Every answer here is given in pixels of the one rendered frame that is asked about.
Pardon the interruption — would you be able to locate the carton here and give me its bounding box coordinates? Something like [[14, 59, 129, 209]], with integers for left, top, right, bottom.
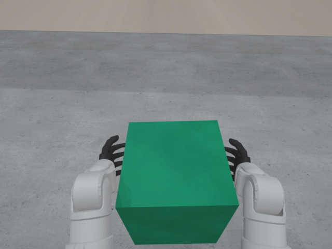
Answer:
[[115, 120, 239, 245]]

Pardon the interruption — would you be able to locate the right robot forearm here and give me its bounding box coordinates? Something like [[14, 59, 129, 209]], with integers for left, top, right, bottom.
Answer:
[[234, 162, 291, 249]]

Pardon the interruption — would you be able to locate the left robot forearm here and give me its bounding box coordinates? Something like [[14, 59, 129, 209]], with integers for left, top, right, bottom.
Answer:
[[65, 159, 117, 249]]

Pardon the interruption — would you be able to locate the robot left hand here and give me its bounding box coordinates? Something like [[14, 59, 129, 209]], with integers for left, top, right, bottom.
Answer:
[[99, 135, 126, 176]]

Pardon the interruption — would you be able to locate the robot right hand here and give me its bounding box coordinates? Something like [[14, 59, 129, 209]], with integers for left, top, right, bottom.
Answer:
[[224, 139, 251, 181]]

